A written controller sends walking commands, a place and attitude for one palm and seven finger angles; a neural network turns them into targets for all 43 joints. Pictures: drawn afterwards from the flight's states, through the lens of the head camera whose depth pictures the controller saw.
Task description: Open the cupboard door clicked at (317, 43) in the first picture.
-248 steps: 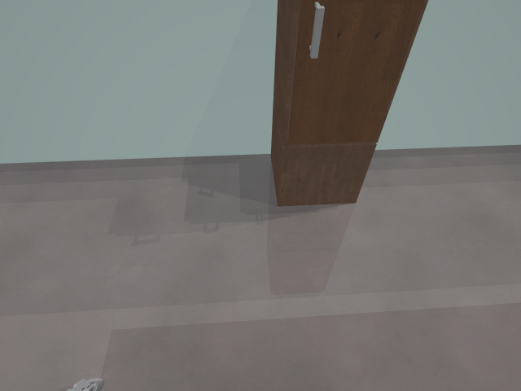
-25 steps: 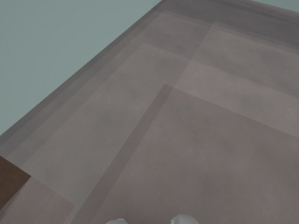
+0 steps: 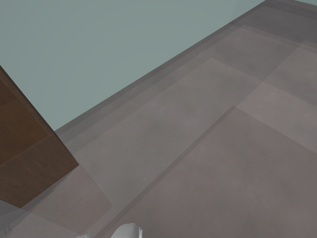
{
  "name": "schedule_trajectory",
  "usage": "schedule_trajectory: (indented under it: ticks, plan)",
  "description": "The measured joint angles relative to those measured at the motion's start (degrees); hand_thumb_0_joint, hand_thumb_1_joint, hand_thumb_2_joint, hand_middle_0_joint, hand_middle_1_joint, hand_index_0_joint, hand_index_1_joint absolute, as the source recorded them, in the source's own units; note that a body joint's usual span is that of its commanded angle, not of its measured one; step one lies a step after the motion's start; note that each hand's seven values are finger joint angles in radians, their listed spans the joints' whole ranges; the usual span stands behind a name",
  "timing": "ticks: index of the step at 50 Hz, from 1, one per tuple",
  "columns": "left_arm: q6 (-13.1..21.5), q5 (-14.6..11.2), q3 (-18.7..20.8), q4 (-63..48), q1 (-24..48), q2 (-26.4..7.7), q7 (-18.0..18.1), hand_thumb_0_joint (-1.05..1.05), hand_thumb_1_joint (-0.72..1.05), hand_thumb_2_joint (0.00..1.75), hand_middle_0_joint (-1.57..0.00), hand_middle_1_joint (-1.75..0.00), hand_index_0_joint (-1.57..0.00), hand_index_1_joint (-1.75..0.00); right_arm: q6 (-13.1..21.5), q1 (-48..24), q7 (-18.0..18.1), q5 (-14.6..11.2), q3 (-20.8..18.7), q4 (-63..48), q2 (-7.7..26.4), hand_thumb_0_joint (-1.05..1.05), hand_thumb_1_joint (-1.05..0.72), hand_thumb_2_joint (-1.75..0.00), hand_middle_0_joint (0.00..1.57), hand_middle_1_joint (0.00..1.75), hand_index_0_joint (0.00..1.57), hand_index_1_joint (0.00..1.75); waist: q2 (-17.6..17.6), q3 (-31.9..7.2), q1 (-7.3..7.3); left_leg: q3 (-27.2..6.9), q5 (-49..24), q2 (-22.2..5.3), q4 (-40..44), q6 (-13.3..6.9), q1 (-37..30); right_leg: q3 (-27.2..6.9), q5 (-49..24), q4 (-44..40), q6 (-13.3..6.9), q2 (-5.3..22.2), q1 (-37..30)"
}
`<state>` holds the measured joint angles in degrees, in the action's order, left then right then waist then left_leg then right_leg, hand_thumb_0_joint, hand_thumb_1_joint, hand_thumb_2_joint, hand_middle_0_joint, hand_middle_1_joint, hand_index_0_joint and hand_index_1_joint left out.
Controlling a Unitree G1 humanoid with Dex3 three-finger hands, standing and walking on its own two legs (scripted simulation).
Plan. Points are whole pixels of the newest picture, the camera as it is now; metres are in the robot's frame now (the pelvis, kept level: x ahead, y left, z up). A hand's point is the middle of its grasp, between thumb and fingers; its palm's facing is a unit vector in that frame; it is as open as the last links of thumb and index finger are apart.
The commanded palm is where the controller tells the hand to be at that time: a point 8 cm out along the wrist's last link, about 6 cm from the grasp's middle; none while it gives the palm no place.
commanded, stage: turn to face it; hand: left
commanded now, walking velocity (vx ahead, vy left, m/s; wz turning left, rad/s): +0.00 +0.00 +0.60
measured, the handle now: out of the picture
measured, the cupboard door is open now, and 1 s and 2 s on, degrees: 0 0 0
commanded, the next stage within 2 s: take the last steps up to it in 1.16 s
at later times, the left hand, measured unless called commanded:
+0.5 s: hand out of the picture +0.02 +0.28 -0.16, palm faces +0.33 -0.91 -0.26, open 7.4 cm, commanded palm none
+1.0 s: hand out of the picture -0.06 +0.21 -0.16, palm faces +0.56 -0.79 -0.26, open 7.4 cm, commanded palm none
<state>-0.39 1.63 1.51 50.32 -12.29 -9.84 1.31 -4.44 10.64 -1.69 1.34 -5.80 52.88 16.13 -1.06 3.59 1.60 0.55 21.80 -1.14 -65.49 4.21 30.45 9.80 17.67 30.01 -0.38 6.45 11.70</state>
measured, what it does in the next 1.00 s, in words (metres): steps on the spot, turning left: left foot, then right foot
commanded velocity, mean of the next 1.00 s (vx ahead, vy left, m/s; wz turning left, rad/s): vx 0.00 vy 0.00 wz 0.53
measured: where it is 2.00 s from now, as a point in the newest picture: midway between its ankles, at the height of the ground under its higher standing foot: outside the picture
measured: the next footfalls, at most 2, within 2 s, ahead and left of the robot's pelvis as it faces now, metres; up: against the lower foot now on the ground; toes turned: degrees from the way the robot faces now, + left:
left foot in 0.22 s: +0.01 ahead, +0.14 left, +0.00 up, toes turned +16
right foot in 0.68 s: +0.09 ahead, -0.08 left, +0.00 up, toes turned +22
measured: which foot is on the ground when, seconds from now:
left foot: up 0.00-0.20, down 0.22-0.68, up 0.70-1.00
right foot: down 0.00-0.22, up 0.24-0.66, down 0.68-1.00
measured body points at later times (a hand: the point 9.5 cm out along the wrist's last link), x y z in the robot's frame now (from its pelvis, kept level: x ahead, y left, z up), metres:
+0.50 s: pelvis -0.01 +0.04 +0.00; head +0.03 +0.07 +0.45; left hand +0.00 +0.33 -0.14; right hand +0.16 -0.17 -0.13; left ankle -0.03 +0.13 -0.74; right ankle +0.04 -0.12 -0.67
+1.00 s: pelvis -0.01 +0.01 +0.00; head +0.03 +0.02 +0.44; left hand -0.09 +0.25 -0.14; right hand +0.20 -0.17 -0.15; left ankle -0.09 +0.13 -0.69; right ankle +0.05 -0.10 -0.74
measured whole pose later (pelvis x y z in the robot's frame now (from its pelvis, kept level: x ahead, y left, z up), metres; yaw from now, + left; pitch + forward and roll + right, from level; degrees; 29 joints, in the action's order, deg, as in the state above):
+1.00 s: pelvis -0.01 +0.01 +0.00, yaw +36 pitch -1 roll +2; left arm -0.5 2.0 1.6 51.4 -13.2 -11.4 1.2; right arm -4.8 10.5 -1.5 0.8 -4.3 54.6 15.1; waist 0.2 4.9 0.4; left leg 1.8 25.7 -1.9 -51.9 3.8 23.1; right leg 10.7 17.9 31.3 1.5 8.5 11.8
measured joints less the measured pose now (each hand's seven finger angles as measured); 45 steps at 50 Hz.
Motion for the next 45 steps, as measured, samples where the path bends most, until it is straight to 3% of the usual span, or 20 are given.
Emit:
schedule_trajectory:
  ticks: [4, 8, 11, 12, 14, 18, 22, 27, 31, 34, 35, 37, 40, 42, 45]
  plan:
    - [0.06, 0.24, -0.22, 0.47, -0.98, -0.26, -0.22, 0.0, 0.9, 0.9, -0.2, -0.3, -0.2, -0.3, -0.56, -1.57, -0.08, -0.17, 0.57, 0.31, -0.08, 0.0, -0.91, -0.9, 0.2, 0.3, 0.19, 0.3, 1.0, 1.15, -0.98, 1.33, 1.9, -1.28, 6.44, 0.34, -3.2, 3.07, 0.47, 0.33, 0.43, 1.6, -0.29]
    - [-0.37, 0.41, 0.35, 1.32, -2.06, -1.64, -0.39, 0.0, 0.9, 0.9, -0.21, -0.3, -0.2, -0.3, -0.16, -3.55, -0.15, -0.47, 1.47, -0.16, -0.69, 0.0, -0.91, -0.9, 0.2, 0.29, 0.19, 0.3, 2.2, 2.01, -2.41, 3.76, 3.03, -1.42, 17.72, -0.56, -8.18, 5.64, 1.76, 2.67, 1.47, 3.36, 0.58]
    - [-0.89, 0.07, 1.22, 1.98, -3.27, -3.34, -0.56, 0.0, 0.9, 0.9, -0.21, -0.3, -0.2, -0.3, 0.96, -4.37, -0.29, -0.47, 2.14, -1.47, -1.06, 0.0, -0.91, -0.9, 0.2, 0.3, 0.2, 0.3, 2.95, 1.78, -2.97, 5.72, -2.89, -0.91, 29.67, -2.1, -13.54, 7.53, 4.13, 7.15, 2.92, 4.95, 2.16]
    - [-1.28, -0.21, 1.69, 2.29, -3.36, -4.22, -0.69, 0.0, 0.9, 0.9, -0.21, -0.3, -0.2, -0.3, 1.64, -4.77, -0.27, -0.35, 2.19, -1.8, -1.47, 0.0, -0.91, -0.9, 0.2, 0.3, 0.2, 0.3, 3.91, 1.9, -2.99, 5.82, -3.16, -0.12, 30.17, -3.6, -13.45, 6.35, 5.39, 10.99, 3.52, 5.86, 3.88]
    - [-2.68, -0.31, 2.32, 3.05, -2.75, -5.7, -0.42, 0.0, 0.9, 0.9, -0.2, -0.3, -0.2, -0.3, 2.78, -5.24, -0.06, -0.6, 2.72, -2.4, -2.27, 0.0, -0.9, -0.9, 0.2, 0.3, 0.2, 0.3, 4.97, 2.52, -3.43, 5.39, -1.93, 0.58, 28.2, -5.85, -12.71, 0.71, 12.07, 21.66, 4.67, 4.68, 8.38]
    - [-3.52, -0.54, 3.11, 3.63, -0.69, -6.69, -0.38, 0.0, 0.91, 0.9, -0.2, -0.3, -0.2, -0.3, 3.43, -4.2, 1.05, -0.44, 3.29, -2.54, -3.15, 0.0, -0.9, -0.9, 0.2, 0.3, 0.2, 0.3, 3.92, 2.31, -2.83, 2.63, -3.58, 0.93, 31.21, -6.59, -14.14, -5.13, 10.55, 33.93, 5.67, 1.34, 14.5]
    - [-2.9, -0.59, 3.08, 1.96, 1.4, -6.48, -0.69, 0.0, 0.91, 0.9, -0.2, -0.3, -0.2, -0.3, 3.02, -2.81, 1.13, -0.32, 3.51, -1.66, -3.47, 0.0, -0.9, -0.9, 0.21, 0.3, 0.2, 0.3, 2.9, 1.66, -2.37, 0.12, -6.24, 1.84, 35.22, -6.94, -15.55, -7.5, 6.55, 32.22, 6.2, 0.2, 16.11]
    - [-2.59, -0.69, 2.74, 0.07, 3.98, -5.39, -0.58, 0.0, 0.91, 0.9, -0.2, -0.3, -0.2, -0.3, 2.57, -0.93, 0.95, -0.1, 3.12, -0.91, -3.73, 0.0, -0.9, -0.9, 0.21, 0.3, 0.2, 0.3, 1.85, 0.88, -1.0, -3.01, -7.72, 3.05, 36.75, -6.63, -15.47, -9.02, 6.5, 24.98, 6.2, -1.45, 14.4]
    - [-2.11, -1.0, 2.07, -1.18, 5.69, -4.05, -0.45, 0.0, 0.91, 0.9, -0.2, -0.3, -0.2, -0.3, 2.14, 0.58, 0.98, 0.06, 2.49, -0.52, -3.4, 0.0, -0.9, -0.9, 0.21, 0.3, 0.2, 0.3, 0.61, 0.53, 0.39, -5.72, -7.75, 3.99, 35.57, -5.77, -14.17, -9.22, 6.91, 16.34, 5.56, -3.52, 10.56]
    - [-0.9, -1.14, 1.29, -2.55, 5.69, -3.25, -0.43, 0.0, 0.91, 0.9, -0.2, -0.3, -0.2, -0.3, 1.68, 1.95, 0.98, -0.24, 1.85, -0.31, -2.84, 0.0, -0.9, -0.9, 0.21, 0.3, 0.2, 0.3, -0.08, -0.27, 0.76, -7.64, -6.62, 5.22, 32.37, -4.59, -11.98, -8.59, 0.56, 3.45, 4.7, -4.52, 4.74]
    - [-0.27, -0.84, 1.14, -2.68, 5.64, -2.75, -0.26, 0.0, 0.91, 0.9, -0.2, -0.3, -0.2, -0.3, 1.53, 2.05, 0.97, -0.46, 1.53, -0.13, -2.45, 0.0, -0.9, -0.9, 0.21, 0.3, 0.2, 0.3, -0.71, -0.2, 0.62, -7.8, -4.02, 5.22, 29.25, -4.09, -10.6, -8.07, -0.54, 2.5, 3.47, -4.68, 4.37]
    - [0.03, -0.54, 0.3, -2.81, 5.15, -1.8, -0.2, 0.0, 0.91, 0.9, -0.2, -0.3, -0.2, -0.3, 0.89, 2.34, 1.04, -0.32, 0.84, 0.18, -1.75, 0.0, -0.9, -0.9, 0.21, 0.3, 0.2, 0.3, -1.7, 0.01, 1.03, -6.69, 3.87, 5.4, 18.13, -3.18, -6.79, -6.22, 0.27, 3.92, 1.1, -4.07, 4.19]
    - [-0.15, -0.43, -0.14, -2.49, 3.41, -0.88, -0.05, 0.0, 0.91, 0.9, -0.2, -0.3, -0.2, -0.3, 0.08, 2.6, 0.57, -0.07, 0.35, 0.7, -1.01, 0.0, -0.9, -0.9, 0.21, 0.3, 0.2, 0.3, -1.63, -0.16, 0.97, -3.57, 3.86, 4.16, 2.95, -2.03, -2.43, -4.36, 0.39, 2.46, 0.22, -2.52, 2.28]
    - [-0.16, -0.32, -0.26, -1.84, 2.4, -0.61, 0.04, 0.0, 0.9, 0.9, -0.2, -0.3, -0.2, -0.3, -0.08, 2.52, 0.24, -0.03, 0.34, 0.95, -0.72, 0.0, -0.9, -0.9, 0.2, 0.3, 0.2, 0.3, -1.36, -0.05, 0.97, -2.25, 1.75, 2.56, -1.5, -1.19, -1.32, -3.14, -0.07, 1.23, 0.32, -1.66, 1.13]
    - [-0.18, -0.06, -0.23, -0.71, 1.17, -0.57, 0.12, 0.0, 0.9, 0.9, -0.2, -0.3, -0.2, -0.3, -0.35, 2.12, 0.05, -0.12, 0.53, 1.28, -0.71, 0.0, -0.9, -0.9, 0.2, 0.3, 0.2, 0.3, -0.47, 0.33, 0.65, -1.03, 1.44, 0.56, 0.05, -0.32, -2.21, -1.37, -0.31, 0.3, 0.68, -0.21, 0.06]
